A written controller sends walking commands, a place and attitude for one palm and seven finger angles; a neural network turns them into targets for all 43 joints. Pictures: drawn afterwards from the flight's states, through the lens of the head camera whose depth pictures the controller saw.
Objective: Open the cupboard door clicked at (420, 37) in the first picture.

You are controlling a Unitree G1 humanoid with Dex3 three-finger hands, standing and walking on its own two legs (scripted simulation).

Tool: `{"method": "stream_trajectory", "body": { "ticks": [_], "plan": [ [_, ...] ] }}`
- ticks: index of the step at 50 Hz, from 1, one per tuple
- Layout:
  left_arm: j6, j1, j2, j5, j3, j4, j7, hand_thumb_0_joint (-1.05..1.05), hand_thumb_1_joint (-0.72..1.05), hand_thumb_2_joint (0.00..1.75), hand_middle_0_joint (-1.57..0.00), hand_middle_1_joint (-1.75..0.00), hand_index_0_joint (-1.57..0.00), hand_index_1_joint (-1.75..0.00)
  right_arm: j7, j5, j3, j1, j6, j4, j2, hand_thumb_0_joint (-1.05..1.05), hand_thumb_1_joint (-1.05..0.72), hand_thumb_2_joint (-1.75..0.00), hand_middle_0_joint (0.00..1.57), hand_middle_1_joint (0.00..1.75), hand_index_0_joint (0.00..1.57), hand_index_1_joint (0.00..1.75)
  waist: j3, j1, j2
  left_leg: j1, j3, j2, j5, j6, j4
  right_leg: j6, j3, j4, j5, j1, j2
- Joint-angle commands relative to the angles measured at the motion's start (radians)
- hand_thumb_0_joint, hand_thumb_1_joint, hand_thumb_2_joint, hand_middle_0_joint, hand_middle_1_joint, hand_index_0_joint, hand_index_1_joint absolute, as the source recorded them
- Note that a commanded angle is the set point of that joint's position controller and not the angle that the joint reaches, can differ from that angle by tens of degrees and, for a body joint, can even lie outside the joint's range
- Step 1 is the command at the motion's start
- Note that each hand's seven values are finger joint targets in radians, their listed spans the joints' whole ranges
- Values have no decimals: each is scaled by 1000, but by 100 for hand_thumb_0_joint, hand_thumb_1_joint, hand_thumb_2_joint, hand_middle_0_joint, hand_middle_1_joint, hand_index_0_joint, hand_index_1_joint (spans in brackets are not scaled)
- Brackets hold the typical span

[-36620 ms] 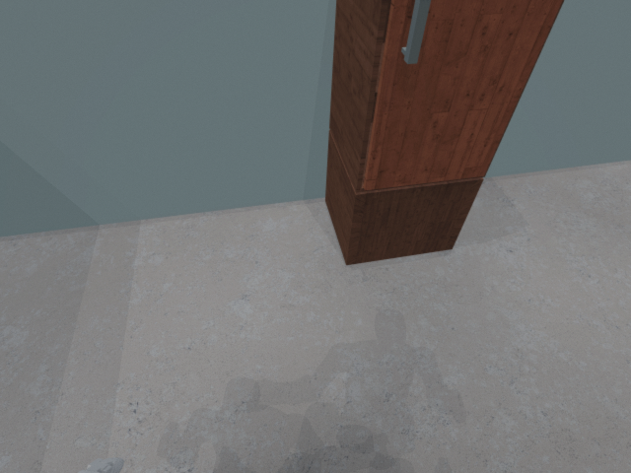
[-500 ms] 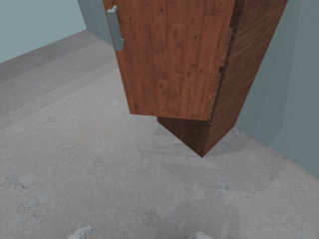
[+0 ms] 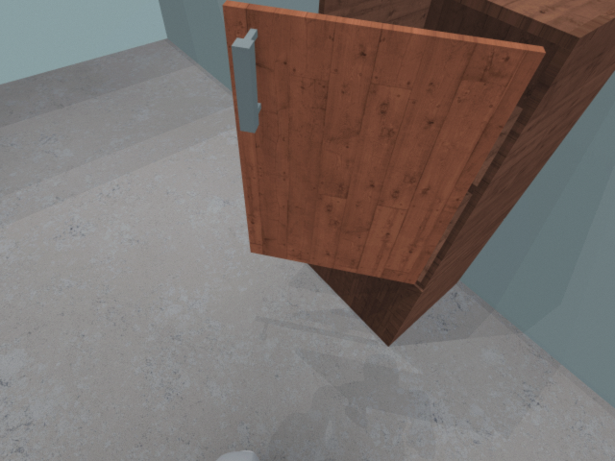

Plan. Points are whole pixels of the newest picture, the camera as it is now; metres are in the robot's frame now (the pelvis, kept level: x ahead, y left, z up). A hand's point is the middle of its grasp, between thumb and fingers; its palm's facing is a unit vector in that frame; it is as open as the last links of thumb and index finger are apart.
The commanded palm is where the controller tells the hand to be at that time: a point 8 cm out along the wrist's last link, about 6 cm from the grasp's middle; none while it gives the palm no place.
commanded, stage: come to a stop and stand still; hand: left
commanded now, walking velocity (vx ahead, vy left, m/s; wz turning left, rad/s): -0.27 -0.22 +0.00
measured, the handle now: (250, 81) +0.59 +0.15 +0.17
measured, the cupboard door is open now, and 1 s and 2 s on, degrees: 39 39 39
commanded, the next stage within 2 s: look again from close up in 0.66 s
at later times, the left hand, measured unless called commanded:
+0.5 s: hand out of the picture +0.01 +0.14 -0.15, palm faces +0.00 -0.97 -0.23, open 7.3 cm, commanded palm none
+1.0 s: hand out of the picture -0.01 +0.17 -0.17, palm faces -0.01 -0.97 -0.23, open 7.4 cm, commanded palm none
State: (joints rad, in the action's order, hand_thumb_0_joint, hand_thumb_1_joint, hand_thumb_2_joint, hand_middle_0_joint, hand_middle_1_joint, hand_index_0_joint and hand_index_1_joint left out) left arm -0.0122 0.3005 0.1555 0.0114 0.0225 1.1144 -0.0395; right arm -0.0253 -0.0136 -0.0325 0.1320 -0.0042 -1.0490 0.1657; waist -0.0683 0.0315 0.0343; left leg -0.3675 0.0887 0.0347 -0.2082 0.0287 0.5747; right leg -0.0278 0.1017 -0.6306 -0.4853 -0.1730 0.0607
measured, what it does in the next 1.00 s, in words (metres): steps on the spot: right foot, then left foot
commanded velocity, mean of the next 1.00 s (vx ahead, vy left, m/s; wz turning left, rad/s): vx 0.01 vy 0.02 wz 0.00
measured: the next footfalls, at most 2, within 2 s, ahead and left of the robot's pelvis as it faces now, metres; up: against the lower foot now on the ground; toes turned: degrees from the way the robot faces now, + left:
right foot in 0.34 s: -0.02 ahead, -0.16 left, +0.00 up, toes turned -4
left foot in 0.60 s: +0.01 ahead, +0.08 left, +0.00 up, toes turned +0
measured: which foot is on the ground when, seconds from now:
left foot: down 0.00-0.34, up 0.36-0.58, down 0.60-1.00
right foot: up 0.00-0.32, down 0.34-1.00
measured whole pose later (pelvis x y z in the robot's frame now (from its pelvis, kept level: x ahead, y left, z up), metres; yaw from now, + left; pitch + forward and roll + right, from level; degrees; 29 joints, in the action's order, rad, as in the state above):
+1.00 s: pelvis -0.03 -0.01 +0.00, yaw -1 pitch -1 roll +0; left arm 0.01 0.26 0.17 0.02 0.00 1.05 -0.04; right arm -0.02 -0.02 -0.01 0.25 -0.02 -1.01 0.19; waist -0.03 0.01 -0.02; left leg -0.24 0.07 -0.01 -0.32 0.04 0.57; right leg -0.05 0.02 -0.55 -0.34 -0.20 0.07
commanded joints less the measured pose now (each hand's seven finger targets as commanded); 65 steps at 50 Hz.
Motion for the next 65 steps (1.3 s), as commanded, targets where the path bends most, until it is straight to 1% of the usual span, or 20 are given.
{"method": "stream_trajectory", "body": {
  "ticks": [1, 4, 8, 13, 15, 16, 17, 18, 19, 21, 27, 29, 32, 36, 37, 38, 39, 42, 48, 65],
  "plan": [
    [-20, 48, 102, -2, 38, -70, -11, 0, 90, 90, -20, -30, -20, -30, -41, -4, -49, 178, 19, 20, 209, 0, -90, -90, 20, 30, 20, 30, 184, -75, -274, 269, -290, 358, 981, 199, -143, 8, -126, -464, -166, -222, -29],
    [-34, 27, 96, 1, 56, -100, 3, 0, 90, 90, -20, -30, -20, -30, -47, -8, -52, 103, 18, 68, 193, 0, -90, -90, 20, 30, 20, 30, 191, -47, -107, 228, -249, 335, 687, 191, -165, -3, -143, -571, -53, -291, -35],
    [-51, 6, 89, 7, 67, -139, 20, 0, 90, 90, -20, -30, -20, -30, -39, -13, -56, 61, 15, 82, 188, 0, -90, -90, 20, 30, 20, 30, 168, -41, -189, 155, -226, 321, 340, 158, -245, -13, -133, -478, -1, -274, -20],
    [-36, 3, 64, 9, 52, -145, 33, 0, 90, 90, -20, -30, -20, -30, -13, -26, -70, 59, 27, 80, 212, 0, -90, -90, 20, 30, 20, 30, 147, -49, -247, 63, -235, 268, -89, 104, -311, 17, -35, -99, 1, -94, -40],
    [-21, 91, 70, 7, 49, -109, 32, 0, 90, 90, -20, -30, -20, -30, -5, -20, -69, 50, 33, 79, 193, 0, -90, -90, 20, 30, 20, 30, 136, -6, -171, -35, -171, 184, -196, 41, -271, 27, 4, 170, 159, 88, -57],
    [-15, 121, 113, 14, 54, -98, 24, 0, 90, 90, -20, -30, -20, -30, 2, -11, -63, 54, 38, 82, 145, 0, -90, -90, 20, 30, 20, 30, 109, 4, -52, -106, -115, 104, -286, -9, -182, 51, -86, 304, 104, 129, 16],
    [-6, 85, 183, 20, 58, -111, 16, 0, 90, 90, -20, -30, -20, -30, 13, -1, -47, 44, 44, 95, 72, 0, -90, -90, 20, 30, 20, 30, 50, -6, 173, -155, -33, 3, -289, -67, -17, 127, -352, 465, -169, 17, 214],
    [-7, -12, 223, 18, 50, -147, 13, 0, 90, 90, -20, -30, -20, -30, 27, -5, -38, 7, 50, 118, 73, 0, -90, -90, 20, 30, 20, 30, -13, -9, 192, -89, -48, -15, -274, -63, 113, 176, -414, 546, -262, -179, 305],
    [13, -65, 197, 16, 47, -155, 6, 0, 90, 90, -20, -30, -20, -30, 28, -10, -36, 7, 52, 112, 70, 0, -90, -90, 20, 30, 20, 30, -29, -18, 229, -62, -88, 3, -229, -50, 164, 168, -428, 553, -223, -230, 275],
    [26, -134, 167, 11, 34, -152, 11, 0, 90, 90, -20, -30, -20, -30, 31, -12, -36, 97, 44, 55, 85, 0, -90, -90, 20, 30, 20, 30, -64, -58, 175, -33, -81, 7, -148, -49, 185, 152, -300, 477, 13, -185, 209],
    [41, -32, 182, 4, 45, -84, 11, 0, 90, 90, -20, -30, -20, -30, 18, -4, -18, 157, 19, 12, 74, 0, -90, -90, 20, 30, 20, 30, 17, -23, 92, 54, -47, -17, -106, -68, -80, 150, -235, 304, 494, 36, 212],
    [38, -23, 155, -5, 42, -67, 9, 0, 90, 90, -20, -30, -20, -30, 8, -1, -13, 187, 2, -11, 84, 0, -90, -90, 20, 30, 20, 30, 70, -19, 29, 173, -85, 19, 153, -48, -184, 104, -174, 203, 593, 35, 148],
    [24, -10, 115, -7, 31, -54, 1, 0, 90, 90, -20, -30, -20, -30, -11, -2, -13, 199, -3, -28, 117, 0, -90, -90, 20, 30, 20, 30, 131, -18, -71, 247, -121, 87, 380, -16, -123, 65, -123, 180, 533, 12, 89],
    [12, -25, 94, -6, 20, -32, 3, 0, 90, 90, -20, -30, -20, -30, -17, 0, -6, 196, -3, -46, 105, 0, -90, -90, 20, 30, 20, 30, 74, -18, -83, 196, -144, 90, 291, -2, -177, 46, -101, 216, 369, 25, 54],
    [44, 93, 107, 8, 3, -5, -40, 0, 90, 90, -20, -30, -20, -30, -1, 13, 5, 86, -24, 35, 113, 0, -90, -90, 20, 30, 20, 30, 22, 18, -48, 153, -98, 78, 304, -24, 32, 55, -184, 250, 679, -29, 100],
    [57, 25, 163, 5, 9, -60, -31, 0, 90, 90, -20, -30, -20, -30, 9, 5, 7, 170, -14, 57, 72, 0, -90, -90, 20, 30, 20, 30, 77, -52, -37, 123, -92, 35, 0, -25, -20, 91, -215, 240, 540, -7, 153],
    [62, -24, 173, 8, 15, -87, -21, 0, 90, 90, -20, -30, -20, -30, 18, -4, 11, 190, -9, 56, 69, 0, -90, -90, 20, 30, 20, 30, 59, -49, -37, 116, -81, 29, -52, -33, -44, 102, -188, 224, 417, -37, 142],
    [45, 6, 122, 7, 4, -97, -12, 0, 90, 90, -20, -30, -20, -30, 10, -5, 10, 197, -27, 71, 102, 0, -90, -90, 20, 30, 20, 30, 65, -37, -146, 126, -156, 79, 199, 10, -113, 66, -102, 124, 292, -44, 30],
    [29, 12, 117, 7, -5, -99, -5, 0, 90, 90, -20, -30, -20, -30, 3, -1, 10, 157, -27, 85, 127, 0, -90, -90, 20, 30, 20, 30, 9, -29, -37, 113, -153, 73, 98, 23, -167, 49, -104, 151, 249, -60, 23],
    [33, -11, 188, 8, -2, -92, 5, 0, 90, 90, -20, -30, -20, -30, 2, 2, 8, 109, -36, 36, 166, 0, -90, -90, 20, 30, 20, 30, 43, -24, -38, 178, -123, 69, 144, 20, -189, 47, -130, 198, 360, -29, 49]
  ]
}}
